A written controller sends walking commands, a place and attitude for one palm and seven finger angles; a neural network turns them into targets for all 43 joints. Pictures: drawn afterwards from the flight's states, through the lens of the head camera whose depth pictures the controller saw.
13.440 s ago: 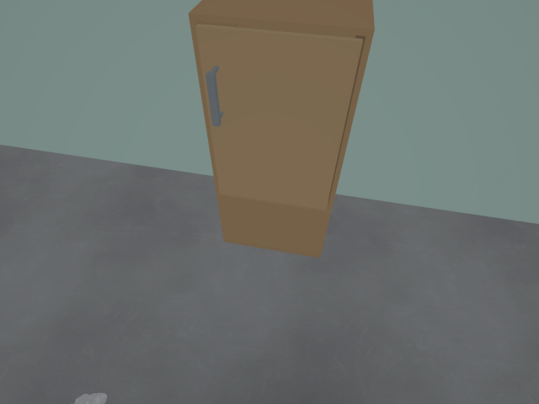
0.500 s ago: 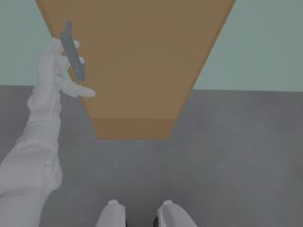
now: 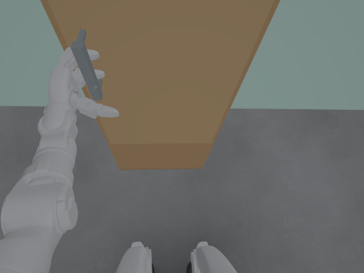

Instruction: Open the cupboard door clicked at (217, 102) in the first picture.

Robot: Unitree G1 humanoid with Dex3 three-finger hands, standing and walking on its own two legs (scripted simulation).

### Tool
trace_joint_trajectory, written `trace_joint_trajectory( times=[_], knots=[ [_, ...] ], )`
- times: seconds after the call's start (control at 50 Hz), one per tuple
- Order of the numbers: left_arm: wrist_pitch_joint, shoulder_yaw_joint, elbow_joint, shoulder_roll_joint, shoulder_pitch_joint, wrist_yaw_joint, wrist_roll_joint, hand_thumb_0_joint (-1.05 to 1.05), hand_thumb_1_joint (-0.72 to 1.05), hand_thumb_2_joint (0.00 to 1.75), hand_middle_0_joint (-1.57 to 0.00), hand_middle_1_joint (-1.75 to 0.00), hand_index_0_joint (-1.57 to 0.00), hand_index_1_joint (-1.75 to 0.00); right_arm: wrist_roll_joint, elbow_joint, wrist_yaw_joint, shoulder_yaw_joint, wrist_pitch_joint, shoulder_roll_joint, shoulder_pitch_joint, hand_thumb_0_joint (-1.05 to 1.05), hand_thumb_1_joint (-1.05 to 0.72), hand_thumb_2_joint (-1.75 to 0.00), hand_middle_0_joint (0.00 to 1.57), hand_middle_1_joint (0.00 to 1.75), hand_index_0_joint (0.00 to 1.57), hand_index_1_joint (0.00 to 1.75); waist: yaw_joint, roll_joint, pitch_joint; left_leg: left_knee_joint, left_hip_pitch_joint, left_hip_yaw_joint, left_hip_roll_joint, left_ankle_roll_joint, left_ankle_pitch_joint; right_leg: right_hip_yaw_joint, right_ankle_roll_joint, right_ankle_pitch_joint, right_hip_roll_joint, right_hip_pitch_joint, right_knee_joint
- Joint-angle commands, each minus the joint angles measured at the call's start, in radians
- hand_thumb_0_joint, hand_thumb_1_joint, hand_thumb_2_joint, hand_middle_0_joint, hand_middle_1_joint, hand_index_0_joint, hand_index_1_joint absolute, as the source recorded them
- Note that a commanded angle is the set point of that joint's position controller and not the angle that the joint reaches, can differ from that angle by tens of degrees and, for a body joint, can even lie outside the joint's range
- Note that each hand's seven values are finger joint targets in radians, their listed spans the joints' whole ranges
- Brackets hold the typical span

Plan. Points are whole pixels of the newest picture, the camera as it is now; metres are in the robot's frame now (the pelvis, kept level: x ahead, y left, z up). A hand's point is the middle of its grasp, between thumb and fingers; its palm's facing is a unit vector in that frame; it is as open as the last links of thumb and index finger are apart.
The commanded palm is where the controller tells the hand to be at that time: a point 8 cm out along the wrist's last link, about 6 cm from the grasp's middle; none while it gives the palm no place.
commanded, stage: close the thumb around the handle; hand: left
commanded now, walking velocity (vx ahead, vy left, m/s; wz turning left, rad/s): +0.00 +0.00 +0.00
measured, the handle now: (90, 68) +0.55 +0.17 +0.08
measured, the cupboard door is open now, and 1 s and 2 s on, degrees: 0 4 41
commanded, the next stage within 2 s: pull the door open along its arc in 0.60 s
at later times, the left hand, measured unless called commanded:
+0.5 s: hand (96, 88) +0.49 +0.15 +0.08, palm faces -0.01 -1.00 -0.01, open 5.9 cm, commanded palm +0.47 +0.20 +0.08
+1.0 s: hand (98, 99) +0.46 +0.15 +0.08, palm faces -0.02 -1.00 +0.00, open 5.8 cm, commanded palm +0.41 +0.19 +0.08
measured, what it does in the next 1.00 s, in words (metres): stands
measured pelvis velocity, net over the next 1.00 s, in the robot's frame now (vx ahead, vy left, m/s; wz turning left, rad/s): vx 0.01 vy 0.00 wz -0.02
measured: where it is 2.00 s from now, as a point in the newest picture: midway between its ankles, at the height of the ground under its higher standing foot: outside the picture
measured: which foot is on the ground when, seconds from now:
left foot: down 0.00-1.00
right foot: down 0.00-1.00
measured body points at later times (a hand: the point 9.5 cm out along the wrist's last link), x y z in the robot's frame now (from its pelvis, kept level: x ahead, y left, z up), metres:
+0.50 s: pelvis +0.00 -0.01 +0.00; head +0.11 +0.01 +0.44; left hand +0.49 +0.21 +0.08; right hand +0.01 -0.27 -0.11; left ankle +0.02 +0.09 -0.66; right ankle +0.00 -0.12 -0.66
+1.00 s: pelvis +0.01 +0.00 +0.01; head +0.10 +0.00 +0.45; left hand +0.46 +0.20 +0.08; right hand +0.03 -0.26 -0.11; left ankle +0.02 +0.09 -0.66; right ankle +0.00 -0.12 -0.66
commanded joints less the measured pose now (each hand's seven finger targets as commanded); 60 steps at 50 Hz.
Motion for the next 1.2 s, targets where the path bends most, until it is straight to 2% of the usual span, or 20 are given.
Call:
trace_joint_trajectory(
  times=[0.0,0.04,0.12,0.18,0.24,0.38,0.44,0.5,0.54,0.68,0.7,0.74,0.82,0.94,0.98,1.08,1.1,1.12,1.14,1.18],
  knots=[
    [-0.072,0.028,-0.223,0.213,-0.448,0.014,-0.004,0.0,-0.16,0.44,-0.32,-1.24,-0.32,-1.24,0.001,-0.062,-0.009,-0.065,-0.017,-0.177,0.148,0.0,-0.9,-0.9,0.2,0.3,0.2,0.3,-0.011,0.094,-0.455,-0.114,0.459,-0.07,-0.004,-0.011,0.382,0.007,-0.012,0.32,0.015,0.078,-0.122],
    [-0.074,0.001,-0.228,0.176,-0.445,0.013,-0.008,0.0,-0.05,0.49,-0.33,-1.25,-0.33,-1.25,0.0,-0.065,-0.006,-0.064,-0.018,-0.171,0.15,0.0,-0.9,-0.9,0.2,0.3,0.2,0.3,-0.017,0.103,-0.461,-0.111,0.476,-0.072,-0.006,-0.01,0.399,0.005,-0.014,0.33,0.018,0.075,-0.121],
    [-0.064,0.037,-0.205,0.224,-0.453,0.019,-0.008,0.0,0.17,0.59,-0.35,-1.27,-0.35,-1.27,0.002,-0.062,-0.011,-0.064,-0.014,-0.178,0.146,0.0,-0.9,-0.9,0.2,0.3,0.2,0.3,-0.021,0.059,-0.43,-0.114,0.412,-0.061,-0.008,-0.004,0.339,0.016,-0.007,0.314,0.015,0.103,-0.134],
    [-0.077,0.058,-0.23,0.256,-0.447,0.014,-0.007,0.0,0.34,0.66,-0.36,-1.29,-0.36,-1.29,0.002,-0.066,-0.015,-0.062,-0.015,-0.175,0.143,0.0,-0.9,-0.9,0.2,0.3,0.2,0.3,-0.006,0.085,-0.465,-0.11,0.424,-0.056,-0.009,-0.005,0.373,0.022,-0.009,0.349,0.013,0.129,-0.125],
    [-0.083,-0.001,-0.229,0.177,-0.445,0.0,-0.015,0.0,0.51,0.73,-0.37,-1.31,-0.37,-1.31,0.004,-0.065,-0.011,-0.062,-0.019,-0.169,0.143,0.0,-0.9,-0.9,0.2,0.3,0.2,0.3,-0.019,0.098,-0.44,-0.115,0.452,-0.062,-0.008,-0.007,0.37,0.013,-0.013,0.328,0.016,0.093,-0.13],
    [-0.071,0.024,-0.208,0.208,-0.465,0.008,-0.019,0.0,0.9,0.9,-0.4,-1.35,-0.4,-1.35,0.003,-0.053,-0.015,-0.064,-0.021,-0.177,0.144,0.0,-0.9,-0.9,0.2,0.3,0.2,0.3,-0.025,0.061,-0.436,-0.111,0.422,-0.062,-0.009,-0.003,0.339,0.018,-0.007,0.316,0.013,0.096,-0.134],
    [-0.078,0.067,-0.226,0.26,-0.433,0.007,-0.016,0.0,0.9,0.9,-0.4,-1.35,-0.4,-1.35,0.002,-0.064,-0.016,-0.063,-0.022,-0.176,0.146,0.0,-0.9,-0.9,0.2,0.3,0.2,0.3,-0.001,0.067,-0.466,-0.111,0.398,-0.052,-0.015,0.0,0.352,0.027,-0.009,0.352,0.013,0.157,-0.128],
    [-0.074,0.054,-0.216,0.253,-0.417,-0.005,-0.016,0.0,0.9,0.9,-0.4,-1.35,-0.4,-1.35,0.007,-0.067,-0.017,-0.061,-0.019,-0.172,0.139,0.0,-0.9,-0.9,0.2,0.3,0.2,0.3,-0.007,0.047,-0.445,-0.111,0.375,-0.041,-0.017,0.003,0.335,0.035,-0.003,0.36,0.012,0.176,-0.141],
    [-0.075,0.103,-0.233,0.304,-0.399,-0.008,-0.027,0.0,0.9,0.9,-0.4,-1.35,-0.4,-1.35,0.007,-0.077,-0.021,-0.059,-0.018,-0.174,0.138,0.0,-0.9,-0.9,0.2,0.3,0.2,0.3,0.017,0.064,-0.465,-0.113,0.358,-0.036,-0.02,0.002,0.344,0.043,-0.006,0.383,0.012,0.218,-0.134],
    [-0.071,0.126,-0.245,0.328,-0.348,-0.018,-0.031,0.0,0.9,0.9,-0.4,-1.35,-0.4,-1.35,0.012,-0.091,-0.025,-0.057,-0.018,-0.168,0.128,0.0,-0.9,-0.9,0.2,0.3,0.2,0.3,0.024,0.04,-0.453,-0.117,0.328,-0.022,-0.019,0.004,0.346,0.051,0.0,0.42,0.01,0.261,-0.139],
    [-0.076,0.068,-0.27,0.274,-0.427,-0.02,-0.032,0.0,0.9,0.9,-0.4,-1.35,-0.4,-1.35,0.013,-0.085,-0.024,-0.055,-0.021,-0.163,0.123,0.0,-0.9,-0.9,0.2,0.3,0.2,0.3,-0.005,0.071,-0.452,-0.116,0.345,-0.026,-0.018,0.002,0.343,0.049,0.001,0.412,0.01,0.231,-0.138],
    [-0.084,0.009,-0.284,0.16,-0.418,-0.015,-0.047,0.0,0.9,0.9,-0.4,-1.35,-0.4,-1.35,0.009,-0.08,-0.015,-0.063,-0.031,-0.153,0.13,0.0,-0.9,-0.9,0.2,0.3,0.2,0.3,-0.01,0.07,-0.462,-0.112,0.405,-0.035,-0.017,-0.001,0.372,0.034,-0.004,0.408,0.015,0.191,-0.137],
    [-0.089,0.029,-0.304,0.178,-0.288,0.001,-0.038,0.0,0.9,0.9,-0.4,-1.35,-0.4,-1.35,0.008,-0.084,-0.005,-0.073,-0.026,-0.165,0.121,0.0,-0.9,-0.9,0.2,0.3,0.2,0.3,0.029,0.078,-0.476,-0.125,0.445,-0.036,-0.013,-0.01,0.398,0.023,-0.01,0.399,0.015,0.183,-0.134],
    [-0.068,-0.002,-0.472,0.102,-0.02,-0.001,-0.072,0.0,0.9,0.9,-0.4,-1.35,-0.4,-1.35,0.021,-0.142,0.007,-0.08,-0.018,-0.156,0.084,0.0,-0.9,-0.9,0.2,0.3,0.2,0.3,0.079,0.044,-0.491,-0.158,0.468,-0.02,-0.02,-0.007,0.456,0.016,-0.014,0.476,0.017,0.278,-0.146],
    [-0.053,-0.032,-0.531,0.061,0.065,0.0,-0.086,0.0,0.9,0.9,-0.4,-1.35,-0.4,-1.35,0.028,-0.155,0.009,-0.08,-0.016,-0.148,0.065,0.0,-0.9,-0.9,0.2,0.3,0.2,0.3,0.081,-0.007,-0.437,-0.175,0.447,-0.014,-0.019,-0.005,0.445,0.013,-0.008,0.492,0.015,0.299,-0.161],
    [-0.037,-0.094,-0.692,-0.032,0.275,0.021,-0.106,0.0,0.9,0.9,-0.4,-1.35,-0.4,-1.35,0.036,-0.188,0.01,-0.079,-0.027,-0.132,0.011,0.0,-0.9,-0.9,0.2,0.3,0.2,0.3,0.101,-0.026,-0.354,-0.204,0.449,-0.005,-0.02,-0.006,0.419,0.009,-0.007,0.476,0.01,0.31,-0.179],
    [-0.031,0.028,-0.759,-0.062,0.255,0.154,-0.171,0.0,0.9,0.9,-0.4,-1.35,-0.4,-1.35,0.029,-0.188,0.006,-0.075,-0.041,-0.102,-0.024,0.0,-0.9,-0.9,0.2,0.3,0.2,0.3,0.177,-0.01,-0.361,-0.217,0.423,0.003,-0.021,-0.018,0.414,-0.003,-0.007,0.446,0.009,0.331,-0.18],
    [-0.022,-0.054,-0.786,-0.142,0.322,0.225,-0.142,0.0,0.9,0.9,-0.4,-1.35,-0.4,-1.35,0.02,-0.193,0.012,-0.074,-0.055,-0.096,-0.035,0.0,-0.9,-0.9,0.2,0.3,0.2,0.3,0.152,0.0,-0.35,-0.215,0.441,0.004,-0.021,-0.023,0.415,-0.009,-0.005,0.437,0.01,0.318,-0.174],
    [-0.018,-0.052,-0.821,-0.155,0.367,0.291,-0.121,0.0,0.9,0.9,-0.4,-1.35,-0.4,-1.35,0.012,-0.195,0.018,-0.072,-0.066,-0.093,-0.04,0.0,-0.9,-0.9,0.2,0.3,0.2,0.3,0.165,-0.002,-0.333,-0.212,0.435,-0.002,-0.021,-0.027,0.427,-0.018,-0.009,0.427,0.008,0.312,-0.166],
    [-0.015,-0.117,-0.857,-0.21,0.414,0.399,-0.048,0.0,0.9,0.9,-0.4,-1.35,-0.4,-1.35,-0.008,-0.188,0.03,-0.073,-0.068,-0.091,-0.055,0.0,-0.9,-0.9,0.2,0.3,0.2,0.3,0.146,-0.036,-0.322,-0.206,0.435,-0.005,-0.015,-0.029,0.427,-0.02,-0.006,0.423,0.001,0.29,-0.152]
  ],
)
